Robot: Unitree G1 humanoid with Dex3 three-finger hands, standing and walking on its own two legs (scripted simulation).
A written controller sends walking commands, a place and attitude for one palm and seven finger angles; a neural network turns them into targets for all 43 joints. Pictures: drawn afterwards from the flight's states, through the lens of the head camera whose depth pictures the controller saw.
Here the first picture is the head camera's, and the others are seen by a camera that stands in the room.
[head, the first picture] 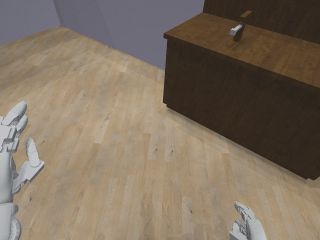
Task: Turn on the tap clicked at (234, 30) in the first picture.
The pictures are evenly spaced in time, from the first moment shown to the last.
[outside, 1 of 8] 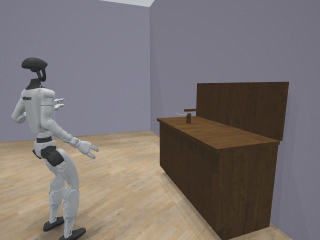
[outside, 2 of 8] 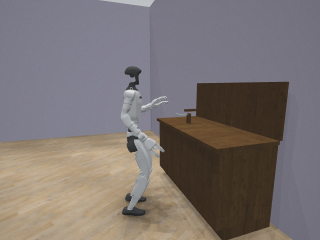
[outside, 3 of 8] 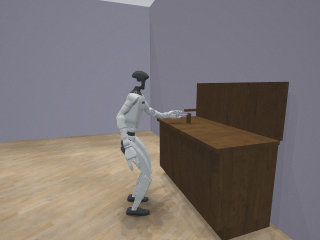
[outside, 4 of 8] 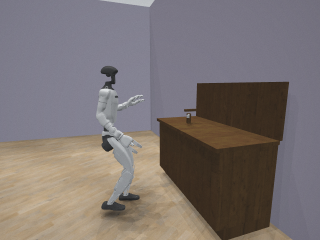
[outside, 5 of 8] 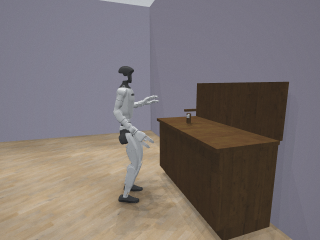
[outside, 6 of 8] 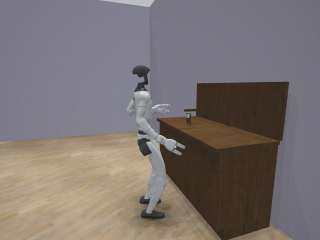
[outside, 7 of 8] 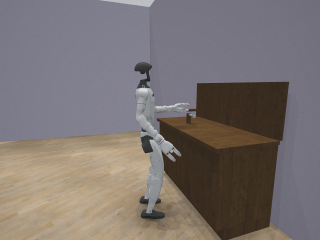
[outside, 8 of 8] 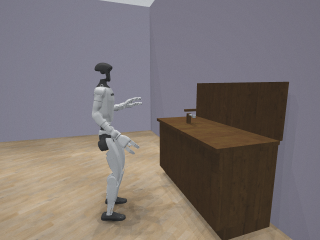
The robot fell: no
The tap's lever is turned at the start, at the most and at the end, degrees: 0 84 84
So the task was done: yes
